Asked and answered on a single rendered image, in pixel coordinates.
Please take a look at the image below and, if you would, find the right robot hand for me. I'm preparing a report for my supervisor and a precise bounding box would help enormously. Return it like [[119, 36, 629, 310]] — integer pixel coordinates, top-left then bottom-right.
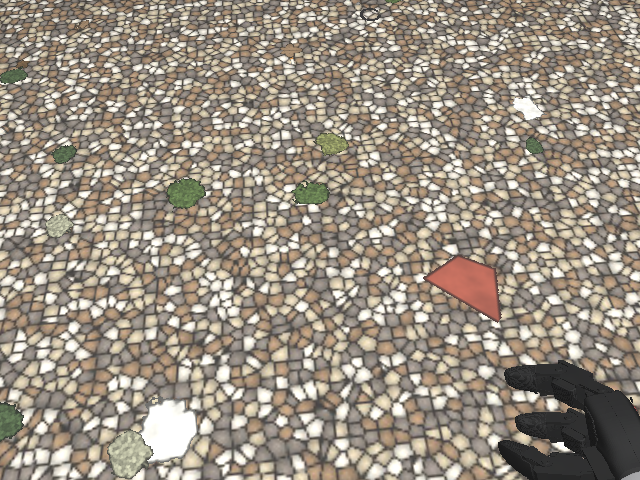
[[498, 360, 640, 480]]

